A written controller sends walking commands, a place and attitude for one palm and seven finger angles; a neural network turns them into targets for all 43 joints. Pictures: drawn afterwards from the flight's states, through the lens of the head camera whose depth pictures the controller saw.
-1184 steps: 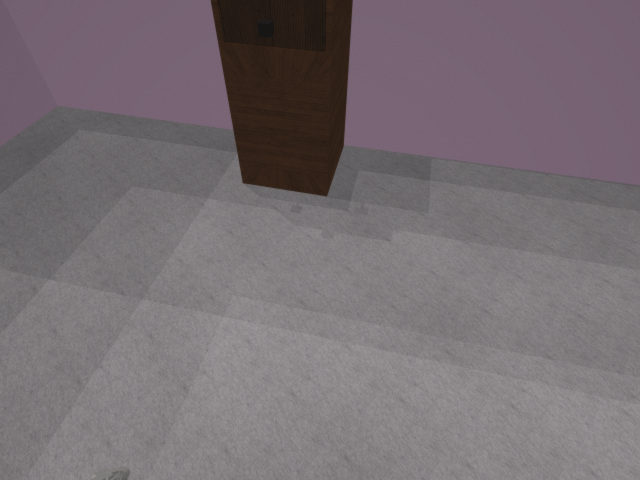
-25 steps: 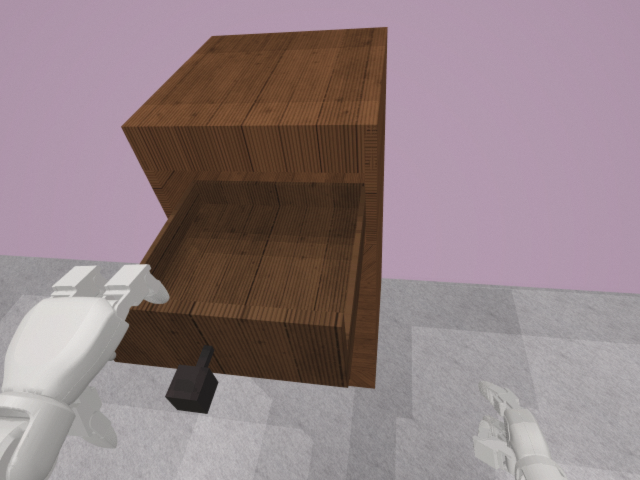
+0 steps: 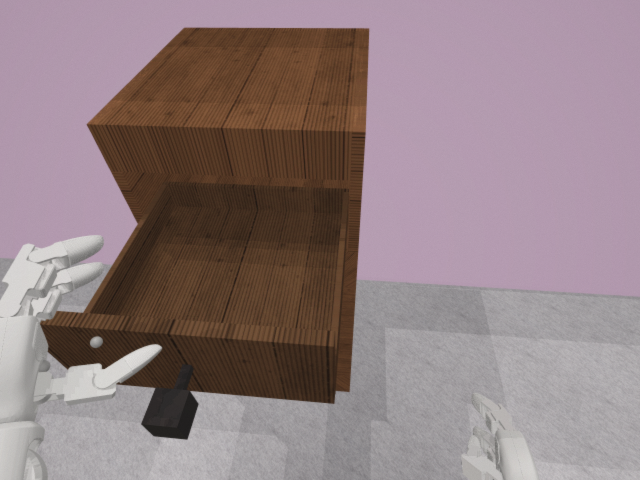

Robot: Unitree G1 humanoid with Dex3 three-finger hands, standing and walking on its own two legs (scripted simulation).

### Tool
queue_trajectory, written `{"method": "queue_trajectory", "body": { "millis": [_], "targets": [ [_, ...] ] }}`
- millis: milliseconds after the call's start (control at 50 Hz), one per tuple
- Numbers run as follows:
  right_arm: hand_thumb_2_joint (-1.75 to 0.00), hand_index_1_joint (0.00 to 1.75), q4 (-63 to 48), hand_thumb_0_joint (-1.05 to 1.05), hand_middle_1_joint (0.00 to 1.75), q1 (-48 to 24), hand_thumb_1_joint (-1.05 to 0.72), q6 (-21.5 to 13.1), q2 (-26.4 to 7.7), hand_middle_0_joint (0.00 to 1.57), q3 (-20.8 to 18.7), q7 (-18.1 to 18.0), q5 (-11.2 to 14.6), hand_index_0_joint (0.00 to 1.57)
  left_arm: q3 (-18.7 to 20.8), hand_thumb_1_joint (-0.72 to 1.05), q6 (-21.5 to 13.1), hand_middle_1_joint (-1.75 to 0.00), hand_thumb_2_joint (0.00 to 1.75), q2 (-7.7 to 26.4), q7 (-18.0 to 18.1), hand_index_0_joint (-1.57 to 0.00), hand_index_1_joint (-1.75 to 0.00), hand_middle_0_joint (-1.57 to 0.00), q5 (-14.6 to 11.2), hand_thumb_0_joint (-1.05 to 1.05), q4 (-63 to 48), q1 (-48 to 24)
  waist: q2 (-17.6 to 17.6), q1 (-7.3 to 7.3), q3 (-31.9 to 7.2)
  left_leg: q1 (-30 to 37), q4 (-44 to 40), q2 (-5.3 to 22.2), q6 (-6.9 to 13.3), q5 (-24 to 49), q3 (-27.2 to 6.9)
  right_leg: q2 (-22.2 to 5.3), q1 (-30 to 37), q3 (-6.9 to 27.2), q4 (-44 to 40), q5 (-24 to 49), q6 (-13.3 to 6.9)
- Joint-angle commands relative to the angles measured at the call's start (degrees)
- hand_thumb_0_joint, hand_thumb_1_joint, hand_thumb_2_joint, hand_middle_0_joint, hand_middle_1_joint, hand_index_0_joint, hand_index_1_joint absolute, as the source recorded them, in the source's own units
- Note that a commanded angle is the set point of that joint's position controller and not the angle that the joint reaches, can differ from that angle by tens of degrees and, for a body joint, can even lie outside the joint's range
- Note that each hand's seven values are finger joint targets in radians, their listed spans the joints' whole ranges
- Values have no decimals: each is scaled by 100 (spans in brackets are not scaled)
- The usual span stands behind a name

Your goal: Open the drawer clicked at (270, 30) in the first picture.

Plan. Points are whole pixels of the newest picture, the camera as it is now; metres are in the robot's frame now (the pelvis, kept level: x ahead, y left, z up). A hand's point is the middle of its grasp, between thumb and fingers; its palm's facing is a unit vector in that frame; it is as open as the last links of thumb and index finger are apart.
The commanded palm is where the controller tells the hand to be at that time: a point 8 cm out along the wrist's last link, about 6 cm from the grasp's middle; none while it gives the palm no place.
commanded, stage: draw the hand back to the body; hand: left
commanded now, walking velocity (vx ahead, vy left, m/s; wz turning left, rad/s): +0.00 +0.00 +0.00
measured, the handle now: (177, 396) +0.21 +0.21 -0.01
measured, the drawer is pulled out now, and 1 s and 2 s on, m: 0.30 0.30 0.30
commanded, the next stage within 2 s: step back with the hand held close in 0.52 s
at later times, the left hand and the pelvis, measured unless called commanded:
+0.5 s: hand (82, 352) +0.18 +0.23 +0.17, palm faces +0.42 -0.81 -0.41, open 7.6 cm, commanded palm +0.13 +0.28 +0.19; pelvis +0.00 +0.00 +0.00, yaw +1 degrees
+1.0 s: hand (62, 383) +0.16 +0.24 +0.16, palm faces +0.31 -0.79 -0.53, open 7.4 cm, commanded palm +0.09 +0.29 +0.19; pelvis -0.04 +0.01 +0.00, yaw +2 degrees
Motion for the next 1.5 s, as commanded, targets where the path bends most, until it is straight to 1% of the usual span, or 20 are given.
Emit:
{"method": "queue_trajectory", "body": {
  "millis": [0, 100, 160, 300, 440, 600, 620, 640, 680, 760, 900, 1000, 1140, 1240, 1300, 1340, 1380, 1400, 1440, 1480],
  "targets": [
    [-90, 30, -1008, 0, 30, -857, -90, -292, -550, 20, -228, -36, 43, 20, 718, 37, -282, -64, 68, 855, 115, -24, -64, -24, -45, 0, -1091, -247, -111, 78, -592, -156, -270, 205, 14, 2232, 69, -230, 331, -91, -228, 1791, -38],
    [-90, 30, -1009, 0, 30, -867, -90, -236, -554, 20, -231, -63, 54, 20, 795, 55, -241, -52, 75, 898, 141, -22, -52, -22, -35, 0, -1087, -264, 90, 82, -664, -94, -252, 182, 11, 2361, 76, -247, 333, -91, -218, 1881, -40],
    [-90, 30, -1018, 0, 30, -819, -90, -193, -553, 20, -234, -65, 69, 20, 781, 65, -205, -46, 80, 868, 148, -22, -46, -22, -60, 0, -944, -245, -176, 68, -609, -134, -273, 196, 19, 2221, 49, -240, 294, -120, -214, 1767, -16],
    [-90, 30, -1020, 0, 30, -857, -90, -208, -580, 20, -201, -62, 63, 20, 743, 90, -153, -30, 90, 904, 162, -20, -30, -20, -37, 0, -1058, -407, 143, 70, -540, -118, -297, 166, 3, 2166, 1, -230, 259, -108, -244, 1641, -48],
    [-90, 30, -1026, 0, 30, -853, -90, -180, -529, 20, -191, -53, 65, 20, 767, 90, -136, -30, 90, 868, 159, -20, -30, -20, -65, 0, -837, -304, -146, 77, -416, -199, -327, 173, 21, 1932, 4, -230, 202, -119, -258, 1509, -24],
    [-90, 30, -1033, 0, 30, -902, -90, -194, -559, 20, -199, -59, 79, 20, 795, 90, -160, -30, 90, 941, 153, -20, -30, -20, -52, 0, -936, -391, 92, 80, -442, -176, -314, 146, 34, 1820, 19, -237, 181, -63, -322, 1413, -35],
    [-90, 30, -1183, 0, 30, -547, -90, -64, -716, 20, -224, -34, 124, 20, 1611, 90, -412, -30, 90, 1682, 190, -20, -30, -20, -85, 0, -1384, -1081, -193, -222, 212, -735, -89, 227, 173, 1398, -173, -582, -351, 484, -663, 1683, -40],
    [-90, 30, -1059, 0, 30, -566, -90, 21, -592, 20, -236, -35, 128, 20, 1286, 90, -430, -30, 90, 1233, 131, -20, -30, -20, -48, 0, -797, -580, -628, -258, 60, -611, 70, 197, 176, 1192, -228, -750, -412, 486, -692, 1670, -94],
    [-90, 30, -1165, 0, 30, -637, -90, 129, -655, 20, -261, -17, 132, 20, 1064, 90, -496, -30, 90, 1013, 93, -20, -30, -20, -14, 0, -880, -109, -673, -289, -325, -541, 307, 160, 193, 1372, -170, -913, -340, 464, -542, 2011, -156],
    [-90, 30, -1293, 0, 30, -670, -90, 281, -707, 20, -349, -12, 122, 20, 1249, 90, -615, -30, 90, 1125, 151, -20, -30, -20, -19, 0, -1204, 523, -277, -271, -1039, -602, 239, 295, 164, 2347, -228, -888, 97, 296, -26, 2558, -137],
    [-90, 30, -1389, 0, 30, -751, -90, 398, -735, 20, -461, -76, 142, 20, 1509, 90, -637, -30, 90, 1350, 249, -20, -30, -20, -49, 0, -1517, 792, -155, -265, -1162, -917, 195, 462, 115, 2702, -453, -798, -36, 228, 326, 2382, -120],
    [-90, 30, -1422, 0, 30, -734, -90, 323, -771, 20, -454, -81, 107, 20, 1516, 90, -666, -30, 90, 1367, 287, -20, -30, -20, -34, 0, -1719, 745, 161, -216, -994, -1552, -169, 652, 226, 2011, -675, -578, -1, 201, 563, 1553, -18],
    [-90, 30, -1397, 0, 30, -572, -90, 175, -757, 20, -393, -42, 96, 20, 1374, 90, -724, -30, 90, 1237, 326, -20, -30, -20, -15, 0, -1691, 514, -95, -277, -675, -2236, -84, 567, 302, 226, -656, -698, -328, 574, 375, 563, -62],
    [-90, 30, -1306, 0, 30, -462, -90, 120, -770, 20, -383, -34, 90, 20, 1304, 90, -777, -30, 90, 1226, 390, -20, -30, -20, 11, 0, -1693, 290, -514, -350, -464, -1757, 544, 249, 211, -758, -504, -1031, -1387, 975, -459, -737, -249],
    [-90, 30, -1257, 0, 30, -485, -90, 110, -791, 20, -379, -69, 55, 20, 1415, 90, -790, -30, 90, 1362, 459, -20, -30, -20, 47, 0, -1685, 193, -458, -344, -394, -1495, 629, 293, 195, -895, -563, -1029, -1875, 912, -554, -1331, -268],
    [-90, 30, -1312, 0, 30, -493, -90, 69, -790, 20, -337, -72, 56, 20, 1356, 90, -819, -30, 90, 1277, 465, -20, -30, -20, 58, 0, -1805, 181, -78, -345, -353, -1946, -14, 553, 280, -1093, -856, -736, -1479, 648, -72, -1213, -111],
    [-90, 30, -1412, 0, 30, -569, -90, 15, -805, 20, -315, -72, 69, 20, 1463, 90, -841, -30, 90, 1282, 483, -20, -30, -20, 105, 0, -1784, 267, 681, -299, -357, -3233, -1124, 1097, 492, -1668, -1377, -236, -264, 278, 1135, -888, 102],
    [-90, 30, -1422, 0, 30, -610, -90, -13, -796, 20, -348, -76, 77, 20, 1547, 90, -862, -30, 90, 1366, 493, -20, -30, -20, 153, 0, -1831, 235, 981, -266, -434, -3424, -1242, 1288, 588, -1389, -1554, -116, 5, 212, 1627, -390, 129],
    [-90, 30, -1394, 0, 30, -543, -90, -94, -740, 20, -359, -33, 31, 20, 1500, 90, -907, -30, 90, 1344, 430, -20, -30, -20, 123, 0, -2010, 267, 594, -226, -683, -2829, -653, 1289, 565, 403, -1306, -184, -183, 273, 1632, 27, 110],
    [-90, 30, -1286, 0, 30, -508, -90, -161, -766, 20, -374, 25, -8, 20, 1499, 90, -948, -30, 90, 1289, 346, -20, -30, -20, 86, 0, -1884, 423, 513, -191, -699, -2606, -460, 1281, 553, 965, -1222, -181, -276, 257, 1395, -137, 84]
  ]
}}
